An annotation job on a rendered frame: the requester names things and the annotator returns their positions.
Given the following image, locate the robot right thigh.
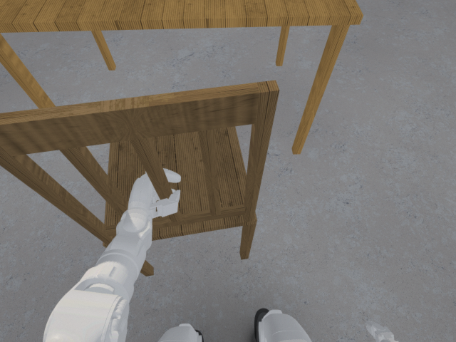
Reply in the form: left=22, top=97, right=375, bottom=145
left=259, top=313, right=312, bottom=342

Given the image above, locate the robot left upper arm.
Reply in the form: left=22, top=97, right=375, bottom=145
left=45, top=290, right=129, bottom=342

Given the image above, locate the robot right foot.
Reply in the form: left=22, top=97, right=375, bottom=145
left=254, top=309, right=269, bottom=342

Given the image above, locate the robot left hand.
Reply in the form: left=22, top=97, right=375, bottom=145
left=128, top=168, right=181, bottom=218

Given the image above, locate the left robot forearm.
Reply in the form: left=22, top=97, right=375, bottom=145
left=43, top=207, right=152, bottom=342

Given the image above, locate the robot right hand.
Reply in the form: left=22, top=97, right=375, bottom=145
left=366, top=321, right=398, bottom=342

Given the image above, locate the chair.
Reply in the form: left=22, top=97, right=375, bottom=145
left=0, top=80, right=279, bottom=276

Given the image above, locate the table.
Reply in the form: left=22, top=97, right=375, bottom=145
left=0, top=0, right=363, bottom=155

